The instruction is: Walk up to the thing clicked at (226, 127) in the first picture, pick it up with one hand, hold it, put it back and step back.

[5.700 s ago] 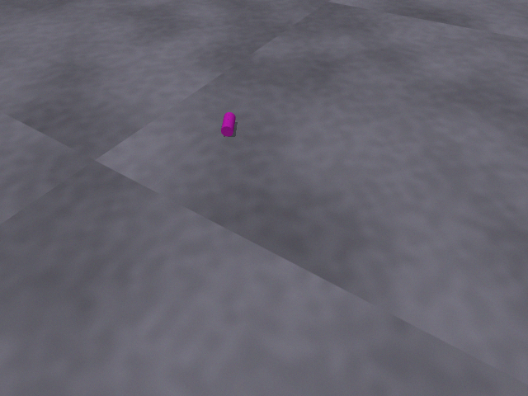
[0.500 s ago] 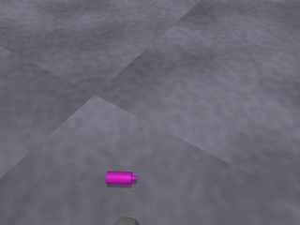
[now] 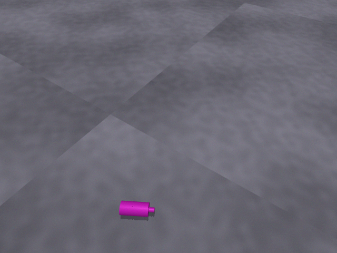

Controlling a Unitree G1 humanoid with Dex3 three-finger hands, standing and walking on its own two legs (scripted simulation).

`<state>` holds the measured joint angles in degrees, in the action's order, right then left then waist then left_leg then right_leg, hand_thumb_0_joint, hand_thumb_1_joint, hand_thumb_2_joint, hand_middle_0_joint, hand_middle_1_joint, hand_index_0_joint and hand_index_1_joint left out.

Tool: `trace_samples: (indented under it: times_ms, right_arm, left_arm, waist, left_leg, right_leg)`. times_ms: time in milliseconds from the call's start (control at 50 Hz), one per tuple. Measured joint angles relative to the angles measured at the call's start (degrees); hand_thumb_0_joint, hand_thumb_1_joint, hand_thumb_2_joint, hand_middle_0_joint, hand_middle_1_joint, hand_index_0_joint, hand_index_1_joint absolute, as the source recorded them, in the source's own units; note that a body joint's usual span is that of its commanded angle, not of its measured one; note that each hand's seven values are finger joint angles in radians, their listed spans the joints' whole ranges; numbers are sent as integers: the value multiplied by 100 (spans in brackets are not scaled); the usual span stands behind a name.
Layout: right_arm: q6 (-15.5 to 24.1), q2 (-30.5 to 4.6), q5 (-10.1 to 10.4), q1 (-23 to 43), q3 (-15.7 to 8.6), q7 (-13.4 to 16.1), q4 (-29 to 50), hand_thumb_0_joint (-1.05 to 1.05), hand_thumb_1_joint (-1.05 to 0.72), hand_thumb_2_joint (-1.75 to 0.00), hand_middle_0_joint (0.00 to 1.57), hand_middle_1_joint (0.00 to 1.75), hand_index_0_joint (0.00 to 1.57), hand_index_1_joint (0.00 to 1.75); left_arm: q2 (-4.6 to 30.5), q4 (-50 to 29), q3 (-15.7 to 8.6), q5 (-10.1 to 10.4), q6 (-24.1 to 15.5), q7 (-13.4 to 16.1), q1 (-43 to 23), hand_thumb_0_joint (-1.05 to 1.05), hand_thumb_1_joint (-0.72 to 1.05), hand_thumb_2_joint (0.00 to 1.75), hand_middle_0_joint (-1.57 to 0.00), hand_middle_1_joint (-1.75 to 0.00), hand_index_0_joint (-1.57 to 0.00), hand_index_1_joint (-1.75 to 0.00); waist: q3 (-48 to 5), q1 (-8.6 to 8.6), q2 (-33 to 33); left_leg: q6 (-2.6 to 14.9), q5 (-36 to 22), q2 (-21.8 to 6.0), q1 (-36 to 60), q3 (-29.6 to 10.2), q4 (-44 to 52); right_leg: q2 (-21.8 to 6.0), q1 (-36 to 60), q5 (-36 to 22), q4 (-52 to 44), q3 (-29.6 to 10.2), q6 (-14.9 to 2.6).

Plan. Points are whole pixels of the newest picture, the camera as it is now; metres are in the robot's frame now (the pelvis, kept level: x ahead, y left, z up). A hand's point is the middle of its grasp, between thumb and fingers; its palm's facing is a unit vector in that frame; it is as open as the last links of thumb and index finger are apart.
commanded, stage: walk up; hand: left
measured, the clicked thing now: (137, 208) +0.47 +0.17 -0.72
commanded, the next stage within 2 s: none
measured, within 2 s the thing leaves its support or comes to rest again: neither
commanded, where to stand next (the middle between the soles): +0.10 +0.01 m, yaw -3 degrees
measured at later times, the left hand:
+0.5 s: hand out of the picture +0.11 +0.25 -0.14, palm faces -0.04 -0.94 -0.34, open 7.4 cm
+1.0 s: hand out of the picture +0.10 +0.26 -0.14, palm faces -0.06 -0.94 -0.34, open 7.4 cm
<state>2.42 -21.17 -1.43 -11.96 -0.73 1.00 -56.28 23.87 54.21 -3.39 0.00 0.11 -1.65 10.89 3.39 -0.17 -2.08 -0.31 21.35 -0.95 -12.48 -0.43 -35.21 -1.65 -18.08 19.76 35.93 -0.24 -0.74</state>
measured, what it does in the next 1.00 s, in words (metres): stands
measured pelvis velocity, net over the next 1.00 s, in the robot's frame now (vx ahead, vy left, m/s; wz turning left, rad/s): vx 0.01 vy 0.01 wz -0.04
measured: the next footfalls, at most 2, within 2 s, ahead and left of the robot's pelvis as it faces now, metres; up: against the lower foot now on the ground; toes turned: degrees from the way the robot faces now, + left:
left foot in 1.56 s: +0.25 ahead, +0.13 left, +0.00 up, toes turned -4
right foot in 1.96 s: +0.01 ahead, -0.12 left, +0.00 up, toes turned -6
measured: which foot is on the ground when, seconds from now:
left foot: down 0.00-1.00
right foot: down 0.00-1.00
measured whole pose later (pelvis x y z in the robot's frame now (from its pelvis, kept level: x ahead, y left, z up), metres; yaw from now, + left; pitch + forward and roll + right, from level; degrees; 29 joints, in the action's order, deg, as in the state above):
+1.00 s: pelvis +0.01 +0.01 +0.02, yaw -2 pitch -2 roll +0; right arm -0.2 -20.1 -0.5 -4.4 -1.6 -0.9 -65.6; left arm 20.0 66.4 0.0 -0.2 -1.1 -0.4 4.7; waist 3.4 0.0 0.2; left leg -0.3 15.4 -0.7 -3.9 1.8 -21.2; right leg -2.1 -10.9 9.5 22.3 -2.1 2.3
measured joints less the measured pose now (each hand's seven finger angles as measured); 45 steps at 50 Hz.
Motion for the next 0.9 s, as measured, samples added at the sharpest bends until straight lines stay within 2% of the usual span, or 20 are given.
trace_samples:
  times_ms: [20,40,100,160,240,480,660,900]
  right_arm:
    - [-35,-13,23,68,9,-15,-22,0,-90,-90,21,30,21,30]
    - [-75,-34,53,139,9,-23,-46,0,-90,-90,21,30,21,30]
    - [-169,-49,100,258,4,-40,-110,0,-90,-90,21,30,21,30]
    - [-153,-56,90,353,-13,-64,-257,0,-90,-90,21,30,21,30]
    - [-163,-64,117,474,-4,-111,-437,0,-90,-90,20,30,20,30]
    - [-237,55,90,751,-1,-162,-806,0,-90,-90,20,30,20,30]
    - [-233,61,48,710,-40,-204,-978,0,-91,-90,20,30,20,30]
    - [-258,107,80,709,-75,-189,-973,0,-91,-90,20,30,20,30]
  left_arm:
    - [-14,54,8,-2,-50,26,-54,1,90,90,-21,-30,-20,-30]
    - [-59,122,24,-7,-87,56,-122,1,90,90,-21,-30,-20,-30]
    - [-164,233,133,-4,-179,84,-226,1,90,90,-21,-30,-20,-30]
    - [-255,357,245,23,-160,77,-319,1,90,90,-21,-30,-20,-30]
    - [-352,493,317,32,-192,94,-489,1,90,90,-21,-30,-21,-30]
    - [-316,912,340,22,-158,118,-781,1,90,90,-21,-30,-21,-30]
    - [-306,1128,320,-11,-131,73,-708,1,90,90,-21,-30,-21,-30]
    - [-359,1232,339,-7,-102,110,-598,1,90,90,-21,-30,-20,-30]
  waist:
    - [64,-10,63]
    - [135,12,183]
    - [154,58,308]
    - [127,76,263]
    - [141,44,310]
    - [18,41,187]
    - [-25,14,148]
    - [3,8,193]
  left_leg:
    - [-38,88,-78,-24,4,-139]
    - [-67,162,-179,-49,-44,-268]
    - [38,185,-203,-137,-127,-371]
    - [-89,62,-56,5,-73,-29]
    - [-54,-41,-30,95,-31,154]
    - [-23,-340,3,411,83,674]
    - [7,-545,26,587,156,1095]
    - [14,-600,39,805,209,1358]
  right_leg:
    - [36,65,-514,-180,33,64]
    - [124,112,-586,-213,91,111]
    - [156,77,-447,-165,154,141]
    - [10,34,-393,-118,75,180]
    - [-11,102,-483,-274,36,211]
    - [-32,375,-799,-770,-69,254]
    - [-49,536,-1030,-1202,-133,297]
    - [-56,683,-1039,-1349,-178,315]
